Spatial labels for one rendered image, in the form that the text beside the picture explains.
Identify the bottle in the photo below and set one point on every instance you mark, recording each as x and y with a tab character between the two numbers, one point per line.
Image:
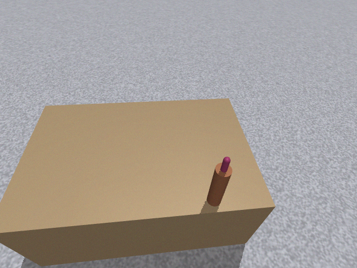
222	174

